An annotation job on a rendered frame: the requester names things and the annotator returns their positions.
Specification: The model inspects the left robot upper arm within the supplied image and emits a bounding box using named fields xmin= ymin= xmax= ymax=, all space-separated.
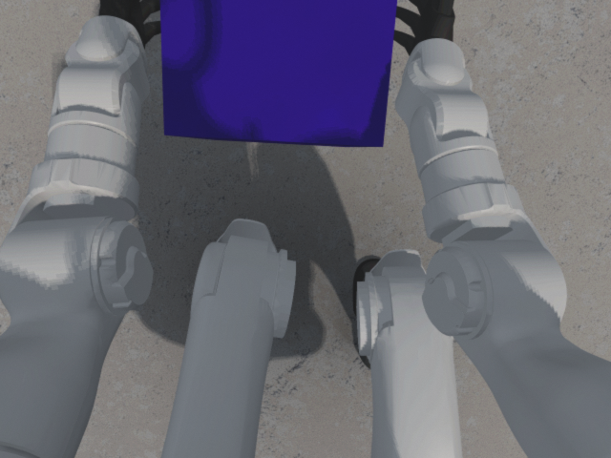
xmin=0 ymin=216 xmax=153 ymax=458

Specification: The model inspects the robot right hand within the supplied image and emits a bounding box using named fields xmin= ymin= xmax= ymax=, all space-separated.
xmin=393 ymin=0 xmax=455 ymax=55

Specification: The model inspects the right robot thigh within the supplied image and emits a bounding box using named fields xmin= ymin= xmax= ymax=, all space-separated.
xmin=356 ymin=266 xmax=463 ymax=458

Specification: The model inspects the right robot upper arm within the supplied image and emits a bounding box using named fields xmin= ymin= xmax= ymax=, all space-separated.
xmin=422 ymin=239 xmax=611 ymax=458

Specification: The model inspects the carton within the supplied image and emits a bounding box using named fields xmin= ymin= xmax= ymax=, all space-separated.
xmin=160 ymin=0 xmax=397 ymax=147

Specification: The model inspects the right robot foot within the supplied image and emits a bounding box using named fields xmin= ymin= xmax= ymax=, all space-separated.
xmin=353 ymin=259 xmax=379 ymax=369

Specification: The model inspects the right robot forearm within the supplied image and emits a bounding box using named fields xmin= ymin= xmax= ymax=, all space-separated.
xmin=395 ymin=38 xmax=567 ymax=300

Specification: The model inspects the left robot forearm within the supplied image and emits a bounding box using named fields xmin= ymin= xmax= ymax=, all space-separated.
xmin=0 ymin=15 xmax=150 ymax=307

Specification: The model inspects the robot left hand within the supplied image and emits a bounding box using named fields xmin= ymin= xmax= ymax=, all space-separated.
xmin=99 ymin=0 xmax=161 ymax=50

